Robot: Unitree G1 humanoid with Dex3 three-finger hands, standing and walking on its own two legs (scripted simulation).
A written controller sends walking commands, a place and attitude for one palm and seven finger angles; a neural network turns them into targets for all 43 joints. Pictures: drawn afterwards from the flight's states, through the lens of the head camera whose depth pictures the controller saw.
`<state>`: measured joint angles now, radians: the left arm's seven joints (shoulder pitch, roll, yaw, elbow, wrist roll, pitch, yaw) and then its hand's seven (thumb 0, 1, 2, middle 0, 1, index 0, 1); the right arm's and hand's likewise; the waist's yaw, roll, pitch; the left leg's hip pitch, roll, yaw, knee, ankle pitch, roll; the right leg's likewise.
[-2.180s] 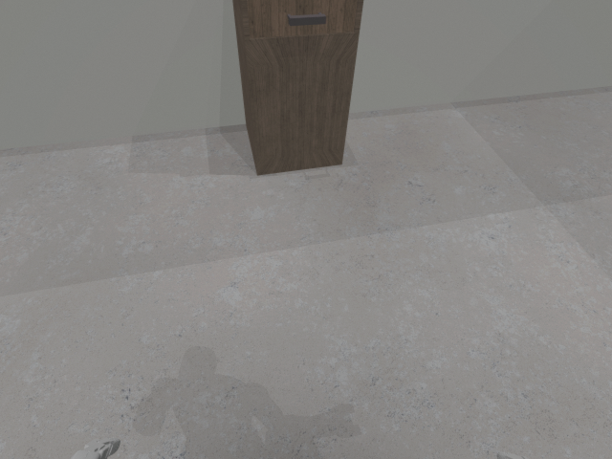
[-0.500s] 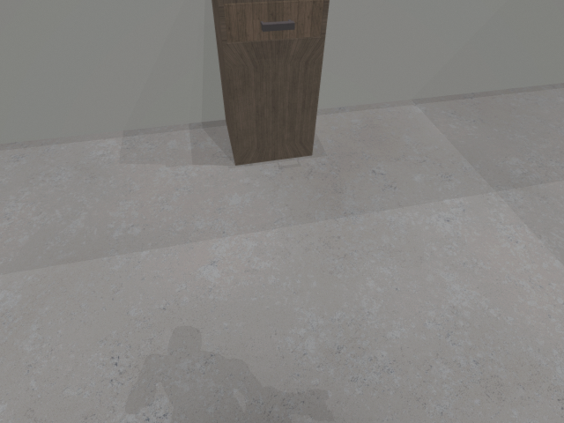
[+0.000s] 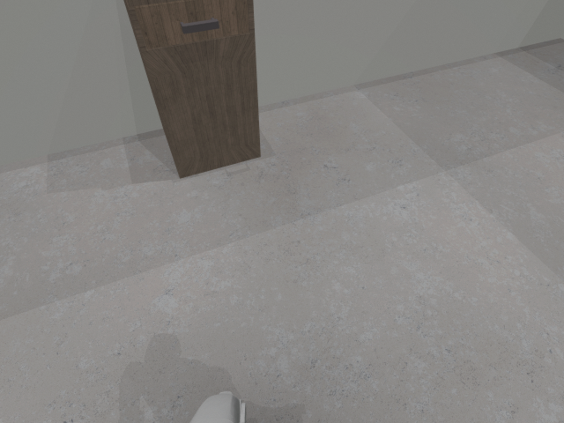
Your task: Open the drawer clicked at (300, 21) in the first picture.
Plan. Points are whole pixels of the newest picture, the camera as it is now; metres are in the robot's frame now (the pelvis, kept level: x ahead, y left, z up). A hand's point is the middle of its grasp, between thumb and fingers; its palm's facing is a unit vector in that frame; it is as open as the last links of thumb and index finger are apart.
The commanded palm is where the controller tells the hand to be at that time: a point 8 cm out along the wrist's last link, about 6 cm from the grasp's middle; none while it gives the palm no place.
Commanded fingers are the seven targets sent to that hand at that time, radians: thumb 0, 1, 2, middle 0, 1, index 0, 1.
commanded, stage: walk to a spot facing it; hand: left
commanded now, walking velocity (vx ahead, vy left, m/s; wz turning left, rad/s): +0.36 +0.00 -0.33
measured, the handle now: (199, 24) +1.37 +0.42 -0.04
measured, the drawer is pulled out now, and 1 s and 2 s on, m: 0.00 0.00 0.00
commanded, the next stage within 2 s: turn to face it in 1.62 s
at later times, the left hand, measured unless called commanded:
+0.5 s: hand (172, 315) +0.32 +0.24 -0.16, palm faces -0.18 -0.96 -0.20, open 7.4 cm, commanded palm none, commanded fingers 0.00 0.90 0.90 -0.20 -0.30 -0.20 -0.30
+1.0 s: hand (229, 250) +0.48 +0.16 -0.17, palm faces -0.27 -0.94 -0.22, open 7.2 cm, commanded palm none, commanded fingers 0.00 0.90 0.90 -0.20 -0.30 -0.20 -0.30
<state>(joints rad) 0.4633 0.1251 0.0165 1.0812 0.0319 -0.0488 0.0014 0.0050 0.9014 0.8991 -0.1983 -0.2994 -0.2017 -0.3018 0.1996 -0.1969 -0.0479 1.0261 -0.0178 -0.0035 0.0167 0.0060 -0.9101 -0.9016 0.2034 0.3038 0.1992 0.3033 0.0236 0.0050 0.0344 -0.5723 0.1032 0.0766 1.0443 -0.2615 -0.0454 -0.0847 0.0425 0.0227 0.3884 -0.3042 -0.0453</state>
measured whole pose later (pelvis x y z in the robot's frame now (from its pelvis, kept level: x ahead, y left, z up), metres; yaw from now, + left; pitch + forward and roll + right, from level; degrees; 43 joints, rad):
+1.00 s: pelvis +0.38 -0.01 +0.00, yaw -18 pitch -1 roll -2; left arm 0.26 0.19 0.06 1.06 0.03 -0.06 0.01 -0.02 0.94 0.90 -0.20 -0.30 -0.20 -0.30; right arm 0.27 -0.16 -0.06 1.06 -0.03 -0.02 0.00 0.02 -0.95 -0.90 0.20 0.30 0.20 0.30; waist -0.03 0.02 0.01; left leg -0.52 0.16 0.10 0.87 -0.25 -0.04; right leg -0.14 0.02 -0.13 0.39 -0.24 -0.04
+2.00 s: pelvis +0.73 -0.16 +0.00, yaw -26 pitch -1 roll -1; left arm 0.14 0.16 0.04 1.02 0.02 -0.04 0.02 -0.01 0.94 0.90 -0.20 -0.30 -0.20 -0.30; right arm 0.22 -0.17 -0.05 1.03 -0.02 0.01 -0.01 0.00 -0.92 -0.90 0.20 0.30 0.19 0.30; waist -0.04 0.02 0.03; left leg -0.50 0.12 0.09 0.89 -0.30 -0.05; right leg -0.19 -0.01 -0.24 0.44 -0.24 -0.06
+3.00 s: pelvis +0.76 -0.21 +0.00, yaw +9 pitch +0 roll +2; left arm 0.23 0.20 0.03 0.90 0.03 0.02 0.02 0.01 0.90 0.90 -0.20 -0.30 -0.20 -0.30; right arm 0.13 -0.27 -0.08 0.93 -0.01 0.08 0.03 0.00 -0.91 -0.90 0.20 0.30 0.20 0.30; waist 0.00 -0.01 0.10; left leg -0.38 0.04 0.06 0.86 -0.44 -0.07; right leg -0.21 -0.16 -0.25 0.54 -0.31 0.00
